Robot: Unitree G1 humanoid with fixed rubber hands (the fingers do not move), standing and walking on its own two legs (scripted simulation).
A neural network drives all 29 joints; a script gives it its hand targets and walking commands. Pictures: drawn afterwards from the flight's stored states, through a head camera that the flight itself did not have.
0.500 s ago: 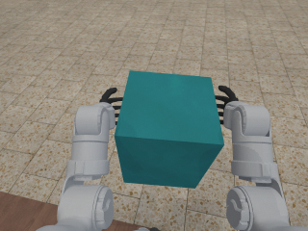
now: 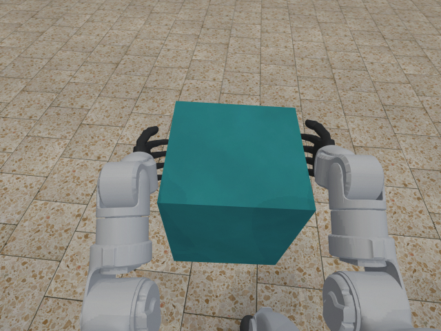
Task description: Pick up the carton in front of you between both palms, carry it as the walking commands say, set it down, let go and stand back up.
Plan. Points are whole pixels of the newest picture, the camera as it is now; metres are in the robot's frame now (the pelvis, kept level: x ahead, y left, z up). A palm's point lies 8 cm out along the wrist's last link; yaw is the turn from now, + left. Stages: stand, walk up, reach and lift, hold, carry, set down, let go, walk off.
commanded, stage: carry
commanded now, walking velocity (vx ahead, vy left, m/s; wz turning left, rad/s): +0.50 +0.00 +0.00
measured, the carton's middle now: (229, 190) +0.37 -0.01 +0.04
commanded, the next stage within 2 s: none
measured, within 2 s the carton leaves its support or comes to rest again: neither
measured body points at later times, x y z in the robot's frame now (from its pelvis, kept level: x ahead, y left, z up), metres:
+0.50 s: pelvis +0.26 +0.00 +0.00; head +0.29 -0.01 +0.45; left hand +0.64 +0.16 +0.12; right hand +0.65 -0.15 +0.12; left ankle +0.38 +0.13 -0.70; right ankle +0.17 -0.07 -0.74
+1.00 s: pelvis +0.53 +0.01 -0.01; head +0.52 +0.00 +0.44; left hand +0.83 +0.15 +0.09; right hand +0.82 -0.16 +0.09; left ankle +0.43 +0.11 -0.73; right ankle +0.61 -0.09 -0.74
